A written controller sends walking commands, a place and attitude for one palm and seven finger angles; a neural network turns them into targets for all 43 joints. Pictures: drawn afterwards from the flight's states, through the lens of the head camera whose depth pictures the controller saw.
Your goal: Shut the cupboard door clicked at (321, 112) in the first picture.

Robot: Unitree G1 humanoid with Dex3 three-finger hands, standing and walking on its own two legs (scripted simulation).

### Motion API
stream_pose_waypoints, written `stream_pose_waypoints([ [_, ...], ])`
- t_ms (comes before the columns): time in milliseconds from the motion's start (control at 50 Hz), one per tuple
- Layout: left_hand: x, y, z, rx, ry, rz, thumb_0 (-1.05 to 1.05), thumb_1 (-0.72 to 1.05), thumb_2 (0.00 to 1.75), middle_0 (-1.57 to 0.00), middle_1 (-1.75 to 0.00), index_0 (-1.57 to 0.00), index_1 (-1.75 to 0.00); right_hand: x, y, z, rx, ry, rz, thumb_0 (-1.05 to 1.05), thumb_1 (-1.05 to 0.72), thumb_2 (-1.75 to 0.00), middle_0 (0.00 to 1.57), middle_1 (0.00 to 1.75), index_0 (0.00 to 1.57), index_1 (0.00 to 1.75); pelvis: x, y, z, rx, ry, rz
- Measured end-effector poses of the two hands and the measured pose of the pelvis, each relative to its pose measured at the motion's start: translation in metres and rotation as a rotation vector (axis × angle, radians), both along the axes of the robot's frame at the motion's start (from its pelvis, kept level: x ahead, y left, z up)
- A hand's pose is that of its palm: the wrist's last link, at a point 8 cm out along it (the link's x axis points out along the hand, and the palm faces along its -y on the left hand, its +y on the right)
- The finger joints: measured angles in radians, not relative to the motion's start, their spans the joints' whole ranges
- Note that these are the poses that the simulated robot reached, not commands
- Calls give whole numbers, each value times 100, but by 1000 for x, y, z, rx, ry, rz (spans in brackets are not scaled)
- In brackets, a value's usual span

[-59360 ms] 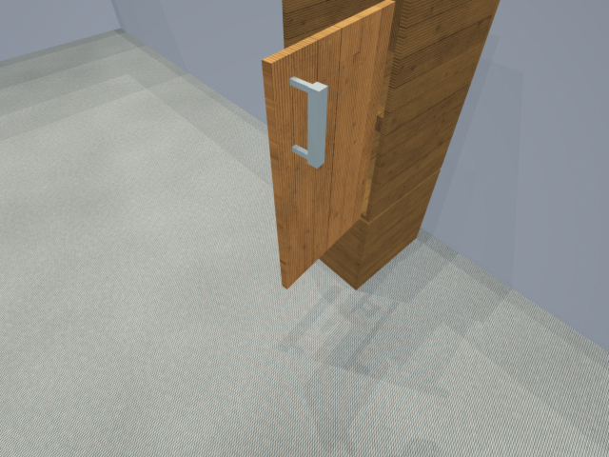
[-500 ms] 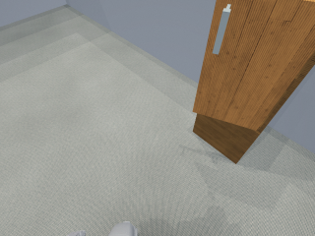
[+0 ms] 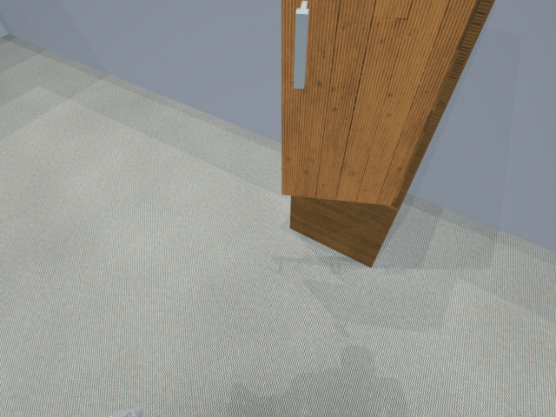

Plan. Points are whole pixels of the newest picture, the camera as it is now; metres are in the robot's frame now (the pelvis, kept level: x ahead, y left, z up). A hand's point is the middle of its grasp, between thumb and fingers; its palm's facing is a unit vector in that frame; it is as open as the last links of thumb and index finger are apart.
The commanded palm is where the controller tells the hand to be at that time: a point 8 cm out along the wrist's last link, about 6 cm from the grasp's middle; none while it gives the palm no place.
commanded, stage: take the last steps up to it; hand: left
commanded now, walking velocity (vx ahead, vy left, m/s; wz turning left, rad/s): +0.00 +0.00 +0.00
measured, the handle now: (301, 46) +0.73 -0.02 +0.15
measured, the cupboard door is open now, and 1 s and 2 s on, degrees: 23 23 23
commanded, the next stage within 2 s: come to a stop and stand still in 0.82 s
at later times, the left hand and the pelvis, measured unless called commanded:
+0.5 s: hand out of the picture +0.11 +0.17 -0.17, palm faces -0.09 -0.99 -0.14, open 7.4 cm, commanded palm none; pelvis +0.08 -0.01 +0.01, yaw -6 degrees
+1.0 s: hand (276, 318) +0.31 +0.02 -0.16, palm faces -0.12 -0.97 -0.23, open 7.2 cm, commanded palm none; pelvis +0.22 -0.15 +0.01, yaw -7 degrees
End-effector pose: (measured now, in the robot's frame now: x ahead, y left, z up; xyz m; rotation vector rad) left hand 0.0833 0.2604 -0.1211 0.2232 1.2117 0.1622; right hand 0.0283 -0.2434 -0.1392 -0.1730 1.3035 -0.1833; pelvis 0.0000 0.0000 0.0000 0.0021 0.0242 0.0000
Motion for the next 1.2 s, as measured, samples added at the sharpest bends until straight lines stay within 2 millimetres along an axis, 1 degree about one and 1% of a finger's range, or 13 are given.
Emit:
stream_pose_waypoints([
  [60, 6, -17, 4, 13, -11, -29, 0, 91, 90, -20, -30, -20, -30, -13, -14, -10, 9, 45, -46, 0, -90, -90, 21, 30, 20, 30, 1, -7, -2, -4, -2, -19],
  [160, 0, -36, 9, -7, 12, -28, 0, 90, 90, -20, -30, -20, -30, -10, -23, 0, 10, 49, -59, 0, -91, -90, 20, 30, 20, 30, 8, -13, 9, 5, -6, -27],
  [240, -6, -43, 1, -43, 39, -18, 0, 90, 90, -20, -30, -21, -30, 7, -24, 10, 2, 14, -49, 0, -91, -90, 20, 30, 20, 30, 19, -16, 11, 0, -6, -28],
  [340, -11, -41, -19, -92, 93, 10, 0, 90, 90, -21, -30, -21, -30, 45, -20, 19, -36, -59, -28, 0, -91, -90, 20, 30, 20, 30, 40, -12, 6, -16, -12, -39],
  [420, -3, -35, -35, -112, 160, -16, 0, 90, 90, -20, -30, -20, -30, 63, -17, 22, -74, -133, -44, 0, -91, -90, 20, 30, 20, 30, 58, -8, -2, -14, -23, -87],
  [480, 20, -35, -28, -113, 172, -58, 1, 91, 90, -20, -30, -20, -30, 56, -16, 28, -79, -119, -82, 0, -91, -90, 21, 30, 20, 30, 72, -12, 5, -16, -26, -107],
  [620, 102, -53, -6, -89, 77, -102, 1, 91, 90, -20, -30, -20, -30, 26, -24, 30, -36, 62, -154, 0, -90, -90, 21, 30, 20, 30, 106, -35, 17, -27, -17, -132],
  [720, 162, -90, -2, -61, 54, -166, 1, 91, 90, -20, -30, -20, -30, 15, -42, 18, 21, 176, -228, 0, -90, -90, 21, 30, 20, 30, 137, -66, 12, -11, -6, -154],
  [800, 207, -128, -12, -28, 18, -207, 0, 91, 90, -20, -30, -20, -30, 23, -71, -6, 68, 242, -272, 0, -90, -90, 21, 30, 20, 30, 170, -104, -8, 20, -2, -166],
  [880, 223, -163, -11, -25, 15, -191, 0, 91, 90, -20, -30, -20, -30, 65, -104, -15, 73, 238, -259, 0, -91, -90, 21, 30, 20, 30, 191, -127, -6, 3, -6, -163],
  [1000, 222, -190, -3, -29, 53, -114, 0, 94, 90, -20, -30, -21, -30, 173, -144, 2, 35, 59, -165, 0, -91, -90, 20, 30, 19, 30, 224, -152, 10, -2, 0, -127],
  [1100, 222, -202, -9, -44, 93, -83, 0, 94, 90, -20, -30, -21, -30, 252, -153, 8, 29, -67, -111, 0, -91, -90, 20, 30, 19, 30, 246, -161, 10, -12, -9, -131],
  [1200, 223, -202, -22, -63, 119, -34, 0, 92, 90, -20, -30, -21, -30, 303, -151, 9, 19, -135, -67, 0, -91, -90, 20, 30, 19, 30, 263, -159, 2, -22, -34, -125],
])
